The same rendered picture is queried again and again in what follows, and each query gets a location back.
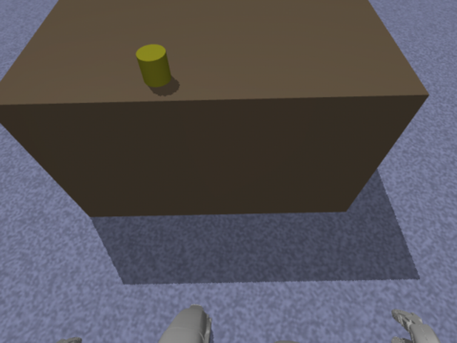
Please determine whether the right robot hand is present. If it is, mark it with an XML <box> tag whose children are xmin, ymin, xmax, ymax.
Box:
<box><xmin>391</xmin><ymin>309</ymin><xmax>441</xmax><ymax>343</ymax></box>

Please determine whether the can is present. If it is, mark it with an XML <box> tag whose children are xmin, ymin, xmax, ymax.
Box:
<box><xmin>136</xmin><ymin>44</ymin><xmax>171</xmax><ymax>87</ymax></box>

